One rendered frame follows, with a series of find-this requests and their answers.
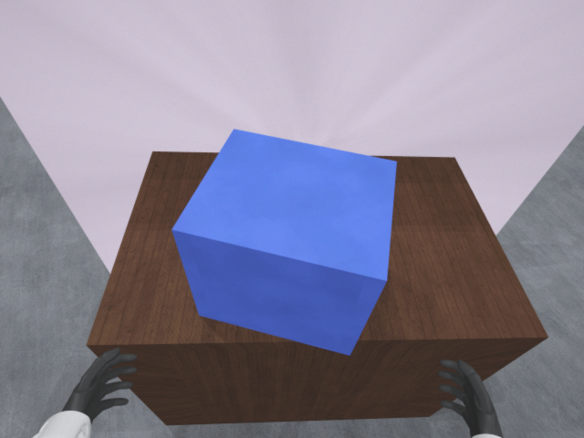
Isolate robot left hand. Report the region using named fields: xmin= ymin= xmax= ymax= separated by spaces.
xmin=62 ymin=348 xmax=137 ymax=424

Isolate robot right hand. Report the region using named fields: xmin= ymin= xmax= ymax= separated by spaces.
xmin=438 ymin=360 xmax=504 ymax=438

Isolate left robot forearm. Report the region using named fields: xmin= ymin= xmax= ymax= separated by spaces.
xmin=32 ymin=411 xmax=91 ymax=438

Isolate carton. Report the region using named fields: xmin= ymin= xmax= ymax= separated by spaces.
xmin=172 ymin=129 xmax=397 ymax=356

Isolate pedestal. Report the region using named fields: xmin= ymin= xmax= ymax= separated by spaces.
xmin=86 ymin=151 xmax=548 ymax=425

